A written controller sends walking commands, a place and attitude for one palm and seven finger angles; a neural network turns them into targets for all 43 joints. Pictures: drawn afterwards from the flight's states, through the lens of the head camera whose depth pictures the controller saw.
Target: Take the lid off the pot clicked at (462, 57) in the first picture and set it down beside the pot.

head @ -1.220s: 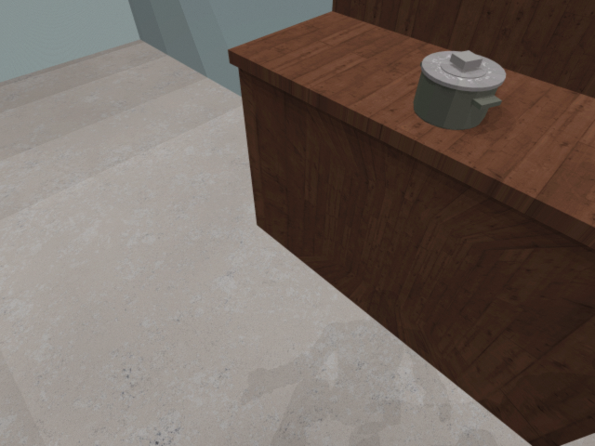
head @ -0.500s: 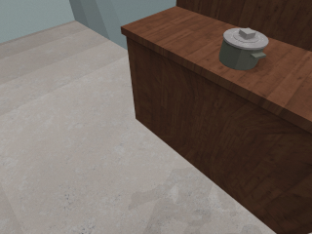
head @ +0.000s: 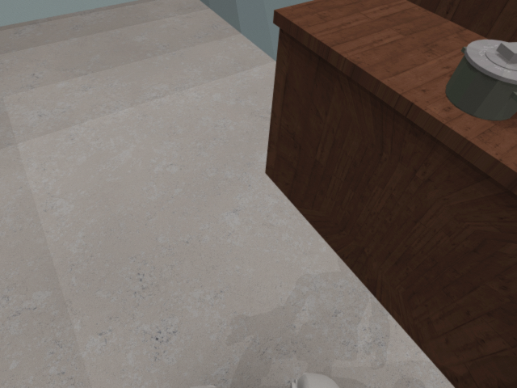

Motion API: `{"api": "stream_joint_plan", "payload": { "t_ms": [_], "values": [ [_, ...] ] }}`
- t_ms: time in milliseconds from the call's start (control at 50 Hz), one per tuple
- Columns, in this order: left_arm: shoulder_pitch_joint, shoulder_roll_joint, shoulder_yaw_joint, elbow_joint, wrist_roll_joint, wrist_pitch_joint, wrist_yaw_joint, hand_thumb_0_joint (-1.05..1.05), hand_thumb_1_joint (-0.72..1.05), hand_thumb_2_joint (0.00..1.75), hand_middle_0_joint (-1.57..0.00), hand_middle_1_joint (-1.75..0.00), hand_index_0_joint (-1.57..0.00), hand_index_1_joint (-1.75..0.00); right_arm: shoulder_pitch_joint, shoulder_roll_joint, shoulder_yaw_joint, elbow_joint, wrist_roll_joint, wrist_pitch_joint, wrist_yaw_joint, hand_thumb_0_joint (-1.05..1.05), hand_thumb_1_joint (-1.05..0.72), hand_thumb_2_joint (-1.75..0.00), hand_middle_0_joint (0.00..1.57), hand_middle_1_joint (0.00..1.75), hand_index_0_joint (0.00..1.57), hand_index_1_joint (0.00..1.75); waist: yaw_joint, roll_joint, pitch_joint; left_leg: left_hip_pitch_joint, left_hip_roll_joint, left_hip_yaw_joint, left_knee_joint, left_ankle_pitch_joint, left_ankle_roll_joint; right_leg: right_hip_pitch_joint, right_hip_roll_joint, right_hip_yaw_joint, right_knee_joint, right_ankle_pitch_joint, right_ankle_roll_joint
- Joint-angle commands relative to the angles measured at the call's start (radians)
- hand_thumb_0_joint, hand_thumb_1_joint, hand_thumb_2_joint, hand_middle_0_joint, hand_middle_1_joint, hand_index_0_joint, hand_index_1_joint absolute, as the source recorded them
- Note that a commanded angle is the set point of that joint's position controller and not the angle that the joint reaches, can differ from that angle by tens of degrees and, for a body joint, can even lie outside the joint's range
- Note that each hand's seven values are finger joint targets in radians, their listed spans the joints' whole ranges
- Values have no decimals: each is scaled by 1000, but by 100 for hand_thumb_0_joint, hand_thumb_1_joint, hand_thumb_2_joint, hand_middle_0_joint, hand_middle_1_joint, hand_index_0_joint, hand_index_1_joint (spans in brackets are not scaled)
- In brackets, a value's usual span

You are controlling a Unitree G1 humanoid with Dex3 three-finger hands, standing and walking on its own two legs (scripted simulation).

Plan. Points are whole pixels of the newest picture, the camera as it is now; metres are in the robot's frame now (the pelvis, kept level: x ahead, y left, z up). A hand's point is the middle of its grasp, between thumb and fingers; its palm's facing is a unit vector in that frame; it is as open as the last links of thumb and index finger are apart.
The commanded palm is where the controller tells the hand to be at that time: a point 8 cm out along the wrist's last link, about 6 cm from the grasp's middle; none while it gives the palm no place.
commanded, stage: walk to a spot facing it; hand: left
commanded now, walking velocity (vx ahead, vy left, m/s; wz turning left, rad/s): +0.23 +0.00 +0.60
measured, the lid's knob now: (514, 51) +0.73 -0.51 +0.16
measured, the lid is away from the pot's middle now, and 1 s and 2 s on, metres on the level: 0.00 0.00 0.00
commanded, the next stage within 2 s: turn to face it in 0.52 s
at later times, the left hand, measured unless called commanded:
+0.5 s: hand out of the picture -0.05 +0.16 -0.15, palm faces +0.37 -0.89 -0.25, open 7.4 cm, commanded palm none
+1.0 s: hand out of the picture +0.14 +0.27 -0.17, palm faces +0.39 -0.90 -0.19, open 7.4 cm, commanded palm none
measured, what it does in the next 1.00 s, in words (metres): walks ahead, turning left: right foot, then left foot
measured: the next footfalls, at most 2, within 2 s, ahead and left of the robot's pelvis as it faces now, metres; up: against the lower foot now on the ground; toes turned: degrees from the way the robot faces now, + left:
right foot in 0.20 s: +0.05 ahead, -0.14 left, +0.00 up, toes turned +5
left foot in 0.64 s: +0.16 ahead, +0.18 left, +0.00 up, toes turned +32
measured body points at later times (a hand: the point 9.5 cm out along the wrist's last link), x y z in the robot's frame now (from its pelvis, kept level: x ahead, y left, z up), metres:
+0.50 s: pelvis +0.06 -0.01 +0.01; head +0.09 +0.00 +0.46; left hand -0.07 +0.20 -0.13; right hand +0.24 -0.23 -0.13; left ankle +0.09 +0.15 -0.66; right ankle +0.01 -0.14 -0.73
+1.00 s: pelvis +0.17 +0.09 +0.00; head +0.18 +0.10 +0.45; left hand +0.12 +0.32 -0.15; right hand +0.34 -0.09 -0.13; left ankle +0.13 +0.16 -0.73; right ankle +0.27 +0.00 -0.69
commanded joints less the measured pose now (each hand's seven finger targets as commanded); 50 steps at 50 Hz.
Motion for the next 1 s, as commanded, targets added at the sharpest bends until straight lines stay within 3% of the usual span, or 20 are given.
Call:
{"api": "stream_joint_plan", "payload": {
  "t_ms": [0,80,140,160,180,200,220,280,340,460,500,560,580,600,620,660,700,780,880,980],
  "values": [
    [19,75,23,-81,-2,-30,-3,0,90,90,-20,-30,-20,-30,5,-235,-63,-69,-3,-21,-19,0,-90,-90,20,30,20,30,6,171,-136,120,229,-352,-285,-96,127,-26,1,12,-98,10,11],
    [38,51,21,-92,1,-39,-11,0,90,90,-20,-30,-20,-30,15,-252,-77,-69,-10,-13,-14,0,-90,-90,20,30,20,30,1,187,-103,45,214,-433,-318,-321,124,76,46,-23,-288,-19,-5],
    [215,53,32,-45,3,-48,-13,0,90,90,-20,-30,-20,-30,-52,-241,-84,-94,-9,-5,-11,0,-90,-90,20,30,20,30,78,173,-87,-152,132,-394,-254,-431,78,366,86,-71,-523,65,-20],
    [293,93,44,-31,12,-58,-7,0,90,90,-20,-30,-20,-30,-84,-199,-79,-111,-2,-6,-7,0,-90,-90,20,30,20,30,124,79,-76,-320,62,-330,-112,-444,37,528,16,11,-685,25,-43],
    [320,186,61,-37,28,-67,10,0,90,90,-20,-30,-20,-30,-72,-101,-58,-140,9,-9,-4,0,-90,-90,20,30,20,30,138,-238,-52,-563,-53,-112,252,-391,-30,634,-300,369,-896,-282,-137],
    [283,202,46,-53,4,-64,17,0,90,90,-20,-30,-20,-30,-125,-123,-65,-166,-17,-17,-1,0,-90,-90,20,30,20,30,121,-184,32,-577,-16,-77,448,-312,-44,455,-428,486,-960,-303,-167],
    [235,191,50,-63,0,-83,19,0,90,90,-20,-30,-20,-30,-114,-154,-76,-160,-21,-10,13,0,-90,-90,20,30,20,30,80,-144,15,-499,42,-108,551,-216,-39,327,-418,485,-994,-361,-169],
    [112,93,25,-65,6,-115,16,0,90,90,-20,-30,-20,-30,-62,-120,-72,-120,-19,2,47,0,-90,-90,20,30,20,30,-2,-94,66,-420,99,-36,641,-25,-60,235,-283,148,-940,-65,-133],
    [225,73,18,-18,7,-128,16,0,90,90,-20,-30,-20,-30,-111,-94,-58,-125,-11,1,54,0,-90,-90,20,30,20,30,32,-91,45,-435,97,12,601,27,-64,353,-249,-3,-880,228,-131],
    [355,99,19,40,18,-126,20,0,90,90,-20,-30,-20,-30,-306,-60,-31,-185,-10,-5,68,0,-90,-90,20,30,20,30,104,-121,53,-393,98,92,323,-3,-43,468,-275,-117,-810,524,-129],
    [353,118,23,38,18,-120,19,0,90,90,-20,-30,-20,-30,-325,-63,-24,-192,-11,-11,72,0,-90,-90,20,30,20,30,109,-142,44,-303,77,133,213,-26,-26,470,-282,-160,-775,649,-120],
    [314,167,39,34,16,-116,14,0,90,90,-20,-30,-20,-30,-167,-104,-36,-156,-12,-28,52,0,-90,-90,20,30,20,30,32,-136,-76,-16,-11,203,74,-95,20,474,-291,-236,-510,973,-100],
    [296,178,41,25,9,-115,11,0,90,90,-20,-30,-20,-30,-36,-150,-49,-127,-17,-34,41,0,-90,-90,20,30,20,30,-40,-95,-162,196,-27,188,-38,-7,31,400,-268,-270,-294,926,-69],
    [311,143,36,1,1,-116,-2,0,90,90,-20,-30,-20,-30,90,-250,-72,-98,-20,-39,23,0,-90,-90,20,30,20,30,-95,46,-300,536,145,-22,-74,123,87,139,-203,-235,-7,566,-24],
    [284,70,19,-45,-9,-115,-10,0,90,90,-20,-30,-20,-30,172,-359,-97,-78,-11,-44,6,0,-90,-90,20,30,20,30,-109,255,-384,710,461,-462,-92,547,220,-191,-43,-141,271,-146,19],
    [227,57,12,-31,-13,-99,16,0,90,90,-20,-30,-20,-30,104,-304,-73,-83,12,-53,-15,0,-90,-90,20,30,20,30,-64,83,-380,532,494,-340,-143,589,225,-195,-78,13,373,-70,-7],
    [236,12,2,31,4,-81,12,0,90,90,-20,-30,-20,-30,-27,-171,-33,-82,6,-68,-26,0,-90,-90,20,30,20,30,0,113,-151,248,392,-154,-201,564,155,-135,-111,19,283,23,0],
    [337,-31,-1,100,3,-37,9,0,90,90,-20,-30,-20,-30,-99,-99,-5,-54,6,-76,-30,0,-90,-90,20,30,20,30,79,145,-93,84,310,53,-249,587,107,23,-71,5,94,119,5],
    [203,-20,30,31,9,-10,-3,0,90,90,-20,-30,-20,-30,-92,-94,-34,-54,-1,-53,-33,0,-90,-90,20,30,20,30,58,138,-6,64,338,98,-286,358,117,-20,-53,-12,-53,178,15],
    [90,-23,37,-42,11,-12,-17,0,90,90,-20,-30,-20,-30,-51,-129,-54,-43,-8,-42,-38,0,-90,-90,20,30,20,30,21,152,-15,186,389,107,-211,393,119,-6,-29,-58,-228,136,1]
  ]
}}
